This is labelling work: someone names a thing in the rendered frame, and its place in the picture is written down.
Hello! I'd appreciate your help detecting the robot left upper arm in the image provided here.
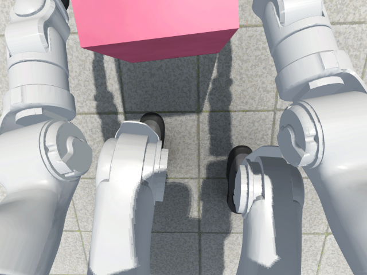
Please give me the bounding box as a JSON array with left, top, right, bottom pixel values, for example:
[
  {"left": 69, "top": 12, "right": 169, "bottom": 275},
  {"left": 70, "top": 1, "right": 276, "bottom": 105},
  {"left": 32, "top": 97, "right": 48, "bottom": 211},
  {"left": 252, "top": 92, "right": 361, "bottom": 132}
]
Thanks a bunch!
[{"left": 0, "top": 119, "right": 92, "bottom": 275}]

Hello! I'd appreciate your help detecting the left robot forearm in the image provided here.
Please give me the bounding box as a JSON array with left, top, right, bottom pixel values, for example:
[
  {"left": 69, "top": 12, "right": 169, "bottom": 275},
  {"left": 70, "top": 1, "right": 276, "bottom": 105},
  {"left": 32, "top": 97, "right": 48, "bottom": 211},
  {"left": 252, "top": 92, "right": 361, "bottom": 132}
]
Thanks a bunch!
[{"left": 0, "top": 0, "right": 76, "bottom": 135}]

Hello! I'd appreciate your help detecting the carton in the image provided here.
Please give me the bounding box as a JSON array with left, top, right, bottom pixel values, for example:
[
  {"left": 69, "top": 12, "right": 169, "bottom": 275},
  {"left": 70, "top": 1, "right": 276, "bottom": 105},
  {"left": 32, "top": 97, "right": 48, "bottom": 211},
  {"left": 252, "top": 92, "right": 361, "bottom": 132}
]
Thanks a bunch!
[{"left": 71, "top": 0, "right": 239, "bottom": 63}]

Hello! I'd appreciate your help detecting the right robot forearm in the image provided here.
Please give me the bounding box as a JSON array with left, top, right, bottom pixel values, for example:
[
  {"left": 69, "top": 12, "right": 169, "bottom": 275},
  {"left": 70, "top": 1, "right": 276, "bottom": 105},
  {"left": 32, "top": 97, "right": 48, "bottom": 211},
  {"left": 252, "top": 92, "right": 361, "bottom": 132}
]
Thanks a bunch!
[{"left": 252, "top": 0, "right": 367, "bottom": 103}]

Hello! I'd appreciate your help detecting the robot right upper arm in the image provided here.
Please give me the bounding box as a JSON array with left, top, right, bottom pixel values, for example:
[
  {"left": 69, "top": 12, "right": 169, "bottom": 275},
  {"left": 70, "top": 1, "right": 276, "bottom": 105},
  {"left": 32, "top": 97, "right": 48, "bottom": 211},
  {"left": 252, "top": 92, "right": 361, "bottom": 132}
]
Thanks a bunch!
[{"left": 277, "top": 91, "right": 367, "bottom": 275}]

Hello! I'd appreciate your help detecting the right robot shin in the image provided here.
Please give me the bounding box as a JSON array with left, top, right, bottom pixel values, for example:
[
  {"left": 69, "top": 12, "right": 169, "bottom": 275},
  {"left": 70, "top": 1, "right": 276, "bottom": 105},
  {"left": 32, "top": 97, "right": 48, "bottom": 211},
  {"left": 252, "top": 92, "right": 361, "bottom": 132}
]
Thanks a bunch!
[{"left": 233, "top": 146, "right": 304, "bottom": 209}]

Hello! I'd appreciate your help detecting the left robot foot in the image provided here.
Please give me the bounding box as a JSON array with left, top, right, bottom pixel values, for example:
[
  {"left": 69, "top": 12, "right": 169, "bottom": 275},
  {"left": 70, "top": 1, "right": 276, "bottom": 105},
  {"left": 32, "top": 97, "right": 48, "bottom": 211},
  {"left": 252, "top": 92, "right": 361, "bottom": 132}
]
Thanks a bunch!
[{"left": 140, "top": 112, "right": 165, "bottom": 149}]

